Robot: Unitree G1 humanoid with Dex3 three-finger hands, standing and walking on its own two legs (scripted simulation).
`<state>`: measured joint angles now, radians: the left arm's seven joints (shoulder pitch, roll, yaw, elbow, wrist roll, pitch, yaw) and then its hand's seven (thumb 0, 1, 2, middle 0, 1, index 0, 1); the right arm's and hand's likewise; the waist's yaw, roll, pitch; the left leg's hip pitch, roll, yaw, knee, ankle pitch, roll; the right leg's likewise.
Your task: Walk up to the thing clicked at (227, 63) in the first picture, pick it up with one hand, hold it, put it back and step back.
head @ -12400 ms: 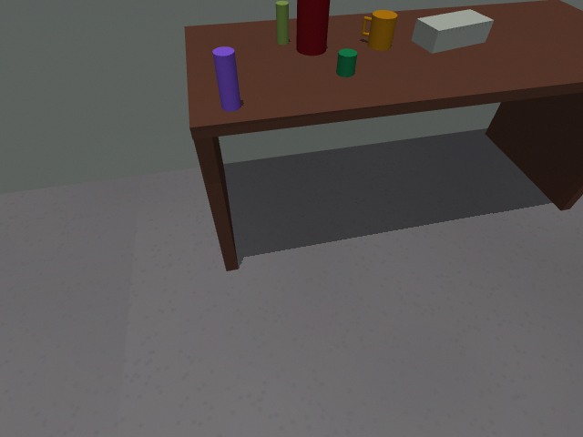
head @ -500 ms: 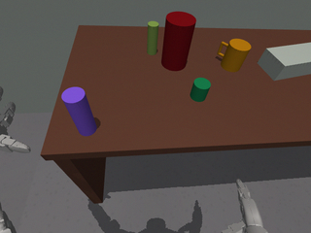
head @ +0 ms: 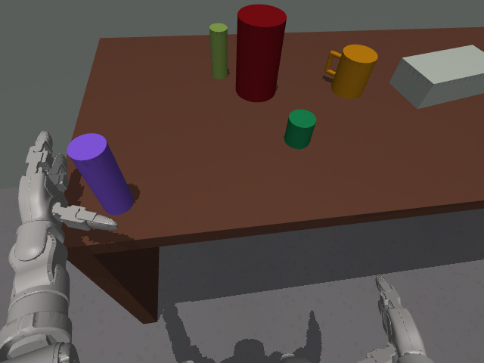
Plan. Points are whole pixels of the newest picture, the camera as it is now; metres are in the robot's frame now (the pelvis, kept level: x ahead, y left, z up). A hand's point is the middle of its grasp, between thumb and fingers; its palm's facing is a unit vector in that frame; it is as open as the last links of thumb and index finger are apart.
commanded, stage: close in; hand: left
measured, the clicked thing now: (105, 178) +0.42 +0.21 +0.07
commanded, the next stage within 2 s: rest palm in 0.08 s
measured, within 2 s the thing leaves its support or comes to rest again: leaves its support in 1.50 s
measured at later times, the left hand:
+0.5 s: hand (104, 184) +0.41 +0.21 +0.07, palm faces +0.20 -0.98 +0.00, open 17.1 cm
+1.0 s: hand (113, 175) +0.43 +0.20 +0.07, palm faces +0.18 -0.98 +0.00, open 10.4 cm
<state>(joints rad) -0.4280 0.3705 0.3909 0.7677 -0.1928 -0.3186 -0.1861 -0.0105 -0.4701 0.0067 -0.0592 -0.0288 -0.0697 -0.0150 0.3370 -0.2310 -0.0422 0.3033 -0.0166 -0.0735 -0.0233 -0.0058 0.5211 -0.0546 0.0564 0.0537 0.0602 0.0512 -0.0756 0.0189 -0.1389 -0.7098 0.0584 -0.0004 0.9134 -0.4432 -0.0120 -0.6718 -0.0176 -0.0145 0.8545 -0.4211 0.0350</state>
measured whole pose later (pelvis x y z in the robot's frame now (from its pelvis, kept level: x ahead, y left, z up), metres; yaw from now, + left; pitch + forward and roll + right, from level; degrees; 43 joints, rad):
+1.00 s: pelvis -0.01 +0.01 -0.01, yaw -1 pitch +15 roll -2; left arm -0.56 0.32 0.33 0.82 -0.13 -0.30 -0.04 -0.01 -0.20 0.46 -0.82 -0.64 -0.82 -0.64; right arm 0.41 -0.23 -0.05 0.13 -0.02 -0.01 0.01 -0.01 0.51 -0.05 0.06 0.05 0.06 0.05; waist -0.10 0.01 -0.13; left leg -0.76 0.05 0.02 0.96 -0.45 0.00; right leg -0.73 -0.02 0.00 0.90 -0.43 0.04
